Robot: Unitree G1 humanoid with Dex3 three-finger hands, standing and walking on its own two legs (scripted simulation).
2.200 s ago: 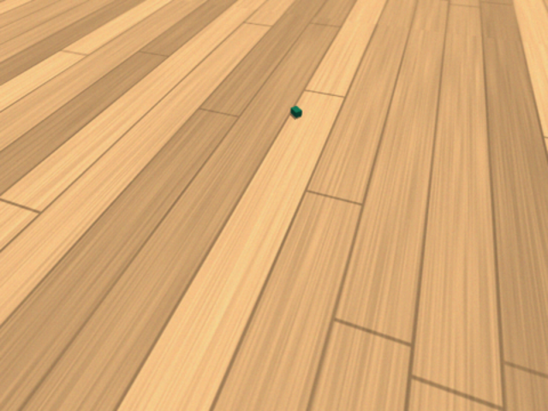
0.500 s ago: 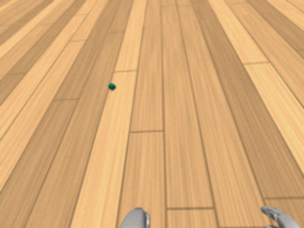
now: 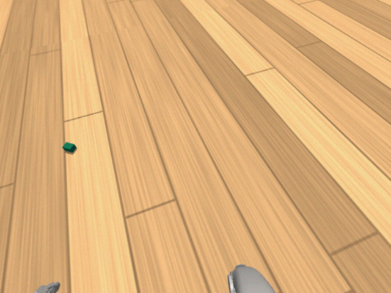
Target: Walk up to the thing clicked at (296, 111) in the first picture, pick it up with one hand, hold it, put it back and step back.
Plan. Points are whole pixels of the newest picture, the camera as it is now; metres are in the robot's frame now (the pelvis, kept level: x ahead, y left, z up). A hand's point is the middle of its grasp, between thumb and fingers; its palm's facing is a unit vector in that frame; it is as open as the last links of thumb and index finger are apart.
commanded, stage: walk up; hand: left
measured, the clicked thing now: (69, 147) +1.17 +0.79 -0.75
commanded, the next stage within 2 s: none
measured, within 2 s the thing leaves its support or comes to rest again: neither
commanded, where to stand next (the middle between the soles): +0.71 +0.68 m, yaw -27 degrees
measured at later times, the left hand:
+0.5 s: hand (23, 275) +0.23 +0.40 -0.11, palm faces -0.11 -0.82 -0.56, open 7.4 cm
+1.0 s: hand (16, 175) +0.53 +0.53 -0.14, palm faces -0.30 -0.81 -0.51, open 7.4 cm
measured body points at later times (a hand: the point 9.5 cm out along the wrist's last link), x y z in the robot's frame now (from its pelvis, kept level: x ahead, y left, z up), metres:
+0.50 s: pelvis +0.19 +0.10 -0.01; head +0.20 +0.05 +0.43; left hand +0.24 +0.44 -0.08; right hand +0.25 -0.25 -0.14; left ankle +0.29 +0.29 -0.68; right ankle +0.18 -0.06 -0.74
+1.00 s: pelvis +0.36 +0.29 -0.02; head +0.40 +0.25 +0.43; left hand +0.55 +0.57 -0.11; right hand +0.31 -0.03 -0.14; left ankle +0.33 +0.32 -0.74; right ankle +0.43 +0.19 -0.72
